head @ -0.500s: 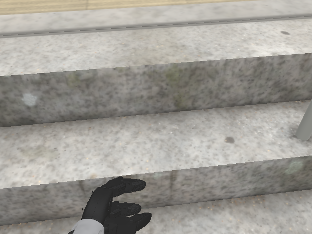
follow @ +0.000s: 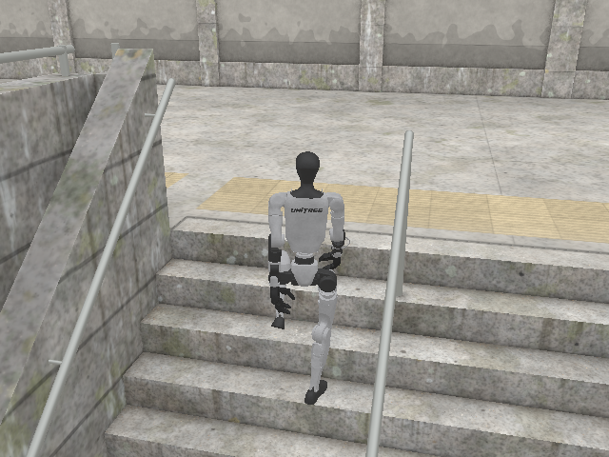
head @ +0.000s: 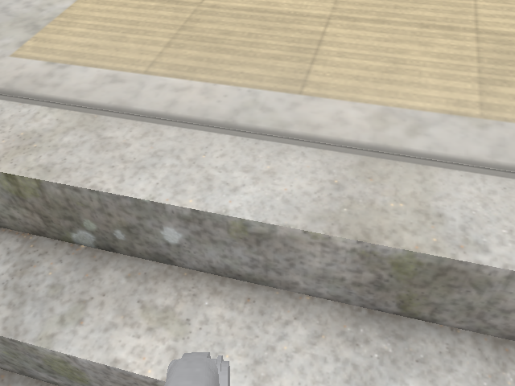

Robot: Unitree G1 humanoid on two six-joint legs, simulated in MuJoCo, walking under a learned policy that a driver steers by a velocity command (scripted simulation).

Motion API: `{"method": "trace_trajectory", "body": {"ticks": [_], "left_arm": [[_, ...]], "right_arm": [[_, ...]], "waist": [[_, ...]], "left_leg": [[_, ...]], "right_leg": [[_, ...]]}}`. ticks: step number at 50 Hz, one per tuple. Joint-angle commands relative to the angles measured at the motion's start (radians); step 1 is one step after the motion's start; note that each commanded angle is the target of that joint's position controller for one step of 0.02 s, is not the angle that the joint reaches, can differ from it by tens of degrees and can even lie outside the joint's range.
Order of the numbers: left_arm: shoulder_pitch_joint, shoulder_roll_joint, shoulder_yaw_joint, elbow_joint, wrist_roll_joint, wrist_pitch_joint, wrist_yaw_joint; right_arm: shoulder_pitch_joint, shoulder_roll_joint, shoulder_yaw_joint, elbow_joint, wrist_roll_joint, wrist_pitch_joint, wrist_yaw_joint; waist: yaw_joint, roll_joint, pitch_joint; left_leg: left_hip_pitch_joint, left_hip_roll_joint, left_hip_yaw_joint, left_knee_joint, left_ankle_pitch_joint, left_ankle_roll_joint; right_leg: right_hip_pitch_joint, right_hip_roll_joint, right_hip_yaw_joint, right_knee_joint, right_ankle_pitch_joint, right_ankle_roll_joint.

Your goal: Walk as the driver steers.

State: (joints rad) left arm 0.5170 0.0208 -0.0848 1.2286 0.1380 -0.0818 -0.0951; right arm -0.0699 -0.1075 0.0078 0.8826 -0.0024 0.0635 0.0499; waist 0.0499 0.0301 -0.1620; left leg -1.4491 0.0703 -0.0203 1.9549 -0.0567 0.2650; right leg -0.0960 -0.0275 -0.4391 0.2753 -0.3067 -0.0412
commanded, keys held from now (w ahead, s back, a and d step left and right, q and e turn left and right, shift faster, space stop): no key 1.00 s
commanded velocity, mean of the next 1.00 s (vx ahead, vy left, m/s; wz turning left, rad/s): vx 0.04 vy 0.00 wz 0.12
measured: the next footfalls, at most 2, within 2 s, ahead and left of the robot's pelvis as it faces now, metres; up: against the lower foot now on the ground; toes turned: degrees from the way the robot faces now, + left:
left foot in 0.10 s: +0.21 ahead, +0.12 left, +0.20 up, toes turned +5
right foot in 0.62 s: +0.20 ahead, -0.10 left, +0.20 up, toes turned +5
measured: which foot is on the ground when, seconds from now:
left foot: up 0.00-0.08, down 0.10-1.00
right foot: down 0.00-0.18, up 0.20-0.60, down 0.62-1.00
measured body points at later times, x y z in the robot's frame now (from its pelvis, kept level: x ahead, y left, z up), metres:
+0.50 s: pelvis +0.14 +0.03 +0.18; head +0.14 +0.02 +0.63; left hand +0.21 +0.28 +0.04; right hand +0.24 -0.17 +0.03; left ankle +0.17 +0.12 -0.54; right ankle +0.17 -0.12 -0.37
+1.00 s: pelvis +0.16 -0.01 +0.20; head +0.17 -0.03 +0.65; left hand +0.16 +0.21 +0.06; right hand +0.20 -0.24 +0.04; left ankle +0.17 +0.12 -0.54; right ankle +0.16 -0.10 -0.54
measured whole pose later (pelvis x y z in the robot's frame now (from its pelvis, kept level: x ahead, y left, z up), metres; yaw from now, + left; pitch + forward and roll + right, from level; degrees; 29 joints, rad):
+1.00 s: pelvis +0.16 -0.01 +0.20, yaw +6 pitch -1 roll +0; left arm 0.34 0.12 0.00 0.95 0.01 0.00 0.08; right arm 0.32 -0.18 -0.02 1.01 0.00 -0.04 -0.04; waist -0.01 0.04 0.02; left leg -0.21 0.01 -0.02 0.43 -0.20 -0.01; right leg -0.16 0.04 -0.04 0.43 -0.25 -0.06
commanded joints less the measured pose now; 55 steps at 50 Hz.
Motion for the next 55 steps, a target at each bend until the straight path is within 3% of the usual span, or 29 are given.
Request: {"method": "trace_trajectory", "body": {"ticks": [1,3,5,6,7,8,9,10,11,12,13,15,17,21,23,24,26,28,29,30,31,32,33,35,36,38,44,49,55], "left_arm": [[-0.027,0.235,0.044,-0.037,-0.049,-0.005,-0.023],[0.067,0.327,0.070,-0.015,-0.097,-0.031,-0.009],[0.011,0.391,0.103,-0.068,-0.125,-0.056,-0.008],[-0.016,0.388,0.106,-0.088,-0.107,-0.049,-0.016],[0.025,0.349,0.102,-0.094,-0.068,-0.048,-0.019],[-0.036,0.343,0.116,-0.086,-0.041,-0.033,-0.033],[-0.061,0.269,0.104,-0.084,-0.018,-0.018,-0.059],[-0.072,0.212,0.112,-0.078,-0.043,0.007,-0.081],[-0.070,0.273,0.131,-0.076,-0.098,0.023,-0.092],[-0.154,0.257,0.140,-0.106,-0.128,0.019,-0.074],[-0.248,0.213,0.126,-0.131,-0.128,0.010,-0.050],[-0.239,0.144,0.094,-0.116,-0.100,0.010,-0.012],[-0.205,0.189,0.094,-0.125,-0.086,0.026,0.016],[-0.174,0.304,0.120,-0.108,-0.098,0.022,0.006],[-0.218,0.344,0.135,-0.138,-0.096,0.011,0.025],[-0.212,0.348,0.140,-0.152,-0.085,0.010,0.035],[-0.204,0.325,0.145,-0.189,-0.082,0.038,0.059],[-0.282,0.267,0.135,-0.268,-0.074,0.067,0.065],[-0.188,0.073,0.085,-0.223,-0.171,0.078,0.148],[-0.165,0.089,0.074,-0.217,-0.178,0.070,0.176],[-0.189,0.116,0.071,-0.217,-0.158,0.058,0.186],[-0.179,0.201,0.077,-0.232,-0.133,0.046,0.185],[-0.221,0.189,0.065,-0.253,-0.129,0.044,0.178],[-0.269,0.171,0.059,-0.294,-0.128,0.037,0.168],[-0.233,0.200,0.066,-0.298,-0.131,0.034,0.169],[-0.189,0.238,0.086,-0.296,-0.138,0.042,0.176],[-0.125,0.191,0.100,-0.308,-0.134,0.066,0.176],[-0.109,0.182,0.102,-0.307,-0.121,0.077,0.182],[-0.114,0.176,0.096,-0.298,-0.136,0.083,0.184]], "right_arm": [[-0.336,-0.071,0.002,-0.167,-0.011,0.045,0.017],[-0.318,-0.028,0.013,-0.188,0.008,0.064,0.052],[-0.126,-0.023,0.029,-0.099,0.016,0.009,0.056],[-0.059,-0.043,0.026,-0.080,0.008,0.000,0.041],[-0.012,-0.089,0.017,-0.054,0.029,0.004,0.021],[0.099,-0.142,-0.012,-0.004,0.012,0.014,0.000],[0.203,-0.185,-0.027,0.059,0.001,0.018,-0.017],[0.358,-0.252,-0.051,0.105,-0.048,-0.001,-0.023],[0.497,-0.293,-0.086,0.139,-0.090,-0.018,-0.018],[0.445,-0.247,-0.075,0.172,-0.107,-0.052,-0.014],[0.357,-0.190,-0.061,0.205,-0.082,-0.086,-0.001],[0.143,-0.089,-0.027,0.199,-0.018,-0.116,0.027],[0.045,0.001,0.009,0.144,-0.046,-0.133,0.047],[-0.035,-0.112,-0.009,-0.037,-0.053,-0.162,0.034],[-0.020,-0.203,-0.035,-0.087,-0.034,-0.176,0.020],[0.010,-0.193,-0.029,-0.094,-0.030,-0.178,0.021],[0.001,-0.178,-0.032,-0.116,-0.016,-0.189,0.020],[0.048,-0.150,-0.028,-0.081,0.014,-0.198,0.029],[0.281,-0.099,-0.032,0.001,-0.019,-0.171,-0.069],[0.343,-0.133,-0.047,0.006,-0.015,-0.148,-0.093],[0.334,-0.127,-0.051,-0.008,-0.003,-0.130,-0.100],[0.366,-0.104,-0.049,-0.031,0.004,-0.122,-0.091],[0.373,-0.049,-0.026,-0.025,0.018,-0.114,-0.069],[0.287,-0.068,-0.007,-0.008,0.030,-0.106,-0.062],[0.237,-0.120,-0.015,-0.012,0.014,-0.105,-0.064],[0.234,-0.143,-0.024,-0.006,0.008,-0.112,-0.069],[0.312,-0.123,-0.031,0.060,0.007,-0.123,-0.088],[0.390,-0.101,-0.025,0.083,0.002,-0.117,-0.088],[0.458,-0.115,-0.019,0.081,-0.008,-0.086,-0.099]], "waist": [[-0.064,-0.072,0.072],[-0.110,-0.225,-0.005],[-0.136,-0.298,-0.032],[-0.158,-0.290,-0.079],[-0.131,-0.254,-0.144],[-0.181,-0.235,-0.118],[-0.179,-0.148,-0.109],[-0.199,0.043,-0.076],[-0.242,0.087,-0.139],[-0.202,0.093,-0.046],[-0.145,0.041,0.042],[-0.016,-0.058,0.070],[0.060,-0.133,0.057],[0.099,0.025,0.019],[0.046,0.008,0.020],[0.039,-0.005,0.022],[0.040,-0.027,0.039],[0.015,0.035,0.075],[-0.021,0.193,0.057],[-0.062,0.203,0.086],[-0.091,0.141,0.112],[-0.133,-0.078,0.076],[-0.148,-0.212,0.068],[-0.121,-0.150,0.125],[-0.084,-0.040,0.157],[-0.071,-0.072,0.134],[-0.048,-0.057,0.150],[-0.041,-0.037,0.200],[-0.054,-0.027,0.237]], "left_leg": [[0.085,0.010,0.176,-0.333,-0.397,0.004],[0.294,-0.067,0.309,-0.413,-0.445,-0.034],[0.312,-0.115,0.187,-0.660,-0.397,-0.073],[0.430,-0.132,0.158,-0.743,-0.334,-0.078],[0.627,-0.147,0.078,-0.722,-0.281,-0.057],[0.776,-0.165,0.047,-0.904,-0.294,-0.076],[0.980,-0.145,-0.073,-1.091,-0.169,-0.056],[1.124,0.009,-0.451,-1.358,-0.107,0.034],[1.193,0.129,-0.680,-1.511,-0.119,0.092],[1.145,0.113,-0.648,-1.499,-0.260,0.037],[1.083,0.078,-0.552,-1.467,-0.277,-0.014],[0.988,0.026,-0.362,-1.477,-0.156,-0.048],[0.897,-0.005,-0.196,-1.513,-0.019,-0.081],[0.684,-0.082,0.040,-1.610,0.159,-0.142],[0.802,0.020,-0.076,-1.572,0.258,-0.050],[0.885,0.046,-0.099,-1.541,0.286,-0.029],[1.020,0.073,-0.125,-1.503,0.334,-0.020],[1.068,0.084,-0.131,-1.451,0.287,-0.029],[1.277,0.116,-0.139,-1.511,0.502,-0.039],[1.396,0.098,-0.141,-1.441,0.604,-0.066],[1.425,0.082,-0.136,-1.358,0.555,-0.116],[1.274,0.030,-0.111,-1.280,0.263,-0.173],[1.133,-0.004,-0.056,-1.382,-0.071,-0.208],[1.234,-0.013,-0.044,-1.526,-0.094,-0.223],[1.240,-0.010,-0.057,-1.533,-0.020,-0.216],[1.248,0.010,-0.062,-1.535,0.030,-0.219],[1.193,0.010,-0.069,-1.572,-0.060,-0.216],[1.135,0.009,-0.069,-1.595,-0.100,-0.213],[1.119,0.012,-0.068,-1.602,-0.126,-0.220]], "right_leg": [[0.026,-0.297,0.129,-0.151,1.063,-0.088],[0.077,-0.310,0.108,-0.071,1.775,-0.123],[0.356,-0.358,0.148,0.063,2.089,-0.098],[0.367,-0.344,0.173,0.141,2.134,-0.101],[0.207,-0.316,0.222,0.204,2.131,-0.100],[0.102,-0.253,0.258,0.296,1.878,-0.127],[-0.126,-0.178,0.278,0.448,1.324,-0.142],[-0.465,-0.051,0.357,0.888,0.444,-0.056],[-0.591,0.027,0.589,1.432,0.283,-0.050],[-0.767,0.099,0.786,1.625,0.310,-0.085],[-0.875,0.104,0.794,1.701,0.301,-0.120],[-0.923,0.070,0.752,1.718,0.266,-0.183],[-0.871,0.008,0.678,1.589,0.277,-0.134],[-0.448,-0.005,0.500,1.467,0.159,0.075],[-0.473,0.000,0.529,1.472,0.116,0.155],[-0.490,-0.014,0.542,1.405,0.133,0.179],[-0.451,-0.054,0.536,1.065,0.149,0.207],[-0.313,-0.058,0.492,0.618,-0.040,0.215],[-0.330,0.038,0.287,0.389,-0.107,0.099],[-0.290,0.042,0.299,0.170,-0.034,0.064],[-0.268,0.011,0.393,0.074,0.113,0.024],[-0.084,-0.094,0.551,0.182,0.694,-0.016],[0.016,-0.162,0.625,0.195,0.927,-0.087],[-0.128,-0.136,0.626,0.141,0.619,-0.061],[-0.091,-0.100,0.570,0.141,0.618,-0.036],[-0.046,-0.091,0.549,0.135,0.561,-0.031],[0.000,-0.085,0.545,0.095,0.358,-0.047],[0.003,-0.078,0.545,0.067,0.229,-0.053],[-0.034,-0.083,0.556,0.017,0.122,-0.065]]}}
